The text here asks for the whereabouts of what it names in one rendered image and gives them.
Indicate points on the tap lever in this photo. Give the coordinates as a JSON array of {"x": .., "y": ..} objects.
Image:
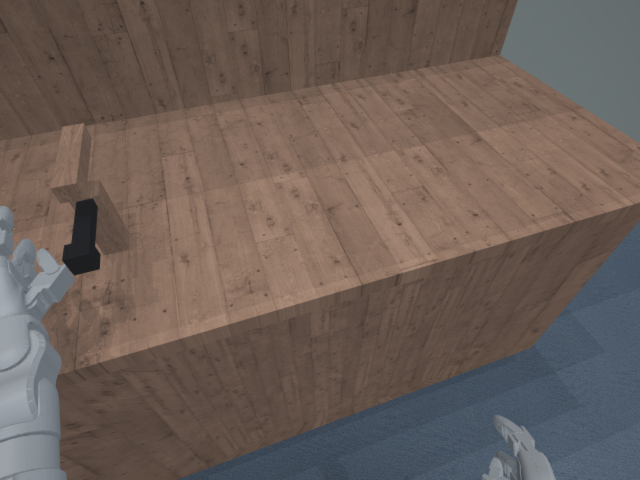
[{"x": 81, "y": 255}]

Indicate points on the robot left hand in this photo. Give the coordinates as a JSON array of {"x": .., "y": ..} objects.
[{"x": 22, "y": 291}]

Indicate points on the left robot forearm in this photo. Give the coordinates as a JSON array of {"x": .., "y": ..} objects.
[{"x": 29, "y": 402}]

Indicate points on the counter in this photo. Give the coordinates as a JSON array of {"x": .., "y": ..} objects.
[{"x": 306, "y": 208}]

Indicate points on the robot right hand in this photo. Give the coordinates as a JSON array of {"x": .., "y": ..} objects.
[{"x": 530, "y": 465}]

